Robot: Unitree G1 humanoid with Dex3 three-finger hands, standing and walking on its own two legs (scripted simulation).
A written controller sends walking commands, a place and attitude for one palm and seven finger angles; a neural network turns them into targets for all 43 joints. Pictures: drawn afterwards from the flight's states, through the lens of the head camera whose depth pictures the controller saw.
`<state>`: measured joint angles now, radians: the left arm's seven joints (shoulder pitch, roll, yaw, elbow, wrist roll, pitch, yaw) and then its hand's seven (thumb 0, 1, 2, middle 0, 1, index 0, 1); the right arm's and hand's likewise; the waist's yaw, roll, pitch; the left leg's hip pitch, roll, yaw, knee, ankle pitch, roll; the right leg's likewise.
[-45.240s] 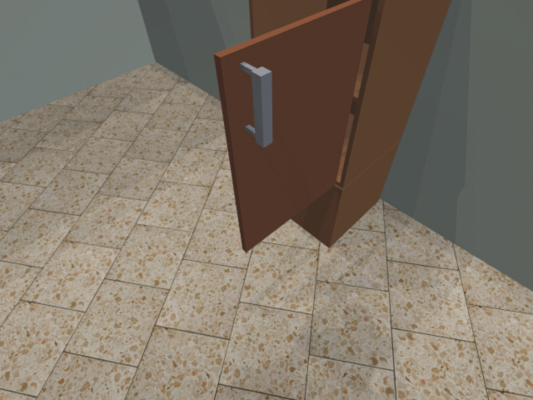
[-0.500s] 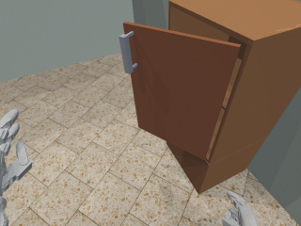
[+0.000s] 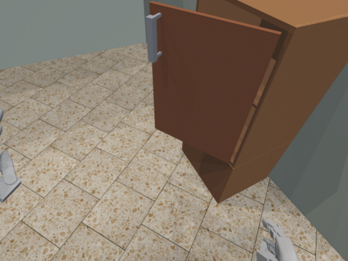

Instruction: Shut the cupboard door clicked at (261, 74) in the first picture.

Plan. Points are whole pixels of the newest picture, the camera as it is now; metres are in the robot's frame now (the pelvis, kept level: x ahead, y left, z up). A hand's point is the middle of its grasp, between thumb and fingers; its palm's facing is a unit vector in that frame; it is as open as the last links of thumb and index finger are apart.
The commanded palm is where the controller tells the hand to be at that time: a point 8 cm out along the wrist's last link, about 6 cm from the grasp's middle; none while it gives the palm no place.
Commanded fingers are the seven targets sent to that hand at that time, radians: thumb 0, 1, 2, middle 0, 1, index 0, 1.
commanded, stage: step back with the hand held close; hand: left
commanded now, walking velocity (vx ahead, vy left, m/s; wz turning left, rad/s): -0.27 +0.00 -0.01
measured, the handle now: (155, 38) +0.76 +0.11 +0.16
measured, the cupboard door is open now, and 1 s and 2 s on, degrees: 32 32 32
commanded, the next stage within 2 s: stop stepping back and stand still in 0.44 s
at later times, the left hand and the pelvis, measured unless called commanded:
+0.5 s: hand out of the picture +0.05 +0.28 +0.19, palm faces +0.50 -0.74 -0.44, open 7.4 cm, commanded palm +0.00 +0.32 +0.19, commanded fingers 0.00 0.90 0.90 -0.20 -0.30 -0.20 -0.30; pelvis -0.13 +0.01 -0.01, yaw +3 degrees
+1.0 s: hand out of the picture -0.04 +0.31 +0.20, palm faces +0.44 -0.80 -0.42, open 7.4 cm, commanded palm -0.09 +0.34 +0.19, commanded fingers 0.00 0.90 0.90 -0.20 -0.30 -0.20 -0.30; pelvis -0.24 +0.05 +0.01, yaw -2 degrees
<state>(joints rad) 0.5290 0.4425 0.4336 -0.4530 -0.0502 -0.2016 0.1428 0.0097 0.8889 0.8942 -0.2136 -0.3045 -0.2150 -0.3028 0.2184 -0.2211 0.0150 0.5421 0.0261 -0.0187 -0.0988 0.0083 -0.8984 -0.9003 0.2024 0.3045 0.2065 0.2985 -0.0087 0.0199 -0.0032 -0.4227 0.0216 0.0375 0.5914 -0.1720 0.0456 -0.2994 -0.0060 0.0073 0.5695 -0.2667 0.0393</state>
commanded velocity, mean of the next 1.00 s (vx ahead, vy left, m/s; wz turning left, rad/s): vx -0.07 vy -0.04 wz -0.05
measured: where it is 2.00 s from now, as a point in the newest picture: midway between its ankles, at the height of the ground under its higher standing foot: outside the picture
